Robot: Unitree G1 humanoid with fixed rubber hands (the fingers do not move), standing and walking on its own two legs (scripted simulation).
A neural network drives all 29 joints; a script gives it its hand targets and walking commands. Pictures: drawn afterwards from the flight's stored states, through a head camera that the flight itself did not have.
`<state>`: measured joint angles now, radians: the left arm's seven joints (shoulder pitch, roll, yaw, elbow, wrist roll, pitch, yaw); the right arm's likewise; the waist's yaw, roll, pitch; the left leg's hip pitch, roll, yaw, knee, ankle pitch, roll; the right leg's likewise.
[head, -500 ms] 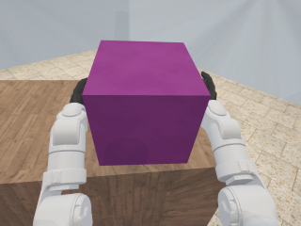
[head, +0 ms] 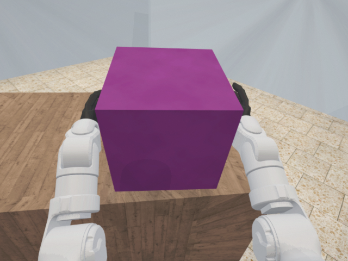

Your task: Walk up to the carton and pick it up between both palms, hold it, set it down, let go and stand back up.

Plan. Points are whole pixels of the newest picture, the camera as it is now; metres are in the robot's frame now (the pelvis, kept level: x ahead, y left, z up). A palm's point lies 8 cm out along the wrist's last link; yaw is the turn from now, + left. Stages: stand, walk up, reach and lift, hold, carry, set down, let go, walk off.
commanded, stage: hold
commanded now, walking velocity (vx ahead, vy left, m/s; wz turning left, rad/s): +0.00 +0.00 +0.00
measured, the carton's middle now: (166, 116) +0.41 +0.01 +0.20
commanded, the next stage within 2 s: none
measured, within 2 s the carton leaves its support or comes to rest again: neither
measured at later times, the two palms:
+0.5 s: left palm (90, 123) +0.36 +0.18 +0.21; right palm (239, 117) +0.37 -0.15 +0.23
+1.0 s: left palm (90, 123) +0.36 +0.18 +0.21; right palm (239, 117) +0.37 -0.15 +0.23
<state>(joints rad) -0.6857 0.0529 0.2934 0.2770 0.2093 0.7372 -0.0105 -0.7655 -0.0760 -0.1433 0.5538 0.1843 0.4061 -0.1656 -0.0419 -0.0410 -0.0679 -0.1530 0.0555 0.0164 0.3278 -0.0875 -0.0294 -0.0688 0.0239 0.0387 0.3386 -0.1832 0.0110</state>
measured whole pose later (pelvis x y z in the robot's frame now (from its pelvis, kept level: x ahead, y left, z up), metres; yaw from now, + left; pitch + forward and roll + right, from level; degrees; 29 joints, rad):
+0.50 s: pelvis +0.00 +0.00 +0.00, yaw +0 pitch -5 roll -1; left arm -0.69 0.05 0.29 0.28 0.21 0.74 -0.01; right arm -0.77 -0.08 -0.14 0.55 0.18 0.41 -0.17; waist -0.04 -0.04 -0.07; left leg -0.15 0.06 0.02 0.33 -0.09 -0.03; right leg -0.07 0.02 0.04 0.34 -0.18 0.01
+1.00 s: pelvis +0.00 +0.00 +0.00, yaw +0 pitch -5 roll -1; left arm -0.69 0.05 0.29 0.27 0.21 0.74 -0.01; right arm -0.77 -0.08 -0.14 0.55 0.18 0.41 -0.17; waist -0.04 -0.04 -0.07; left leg -0.15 0.06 0.02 0.33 -0.09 -0.03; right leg -0.07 0.02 0.04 0.34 -0.18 0.01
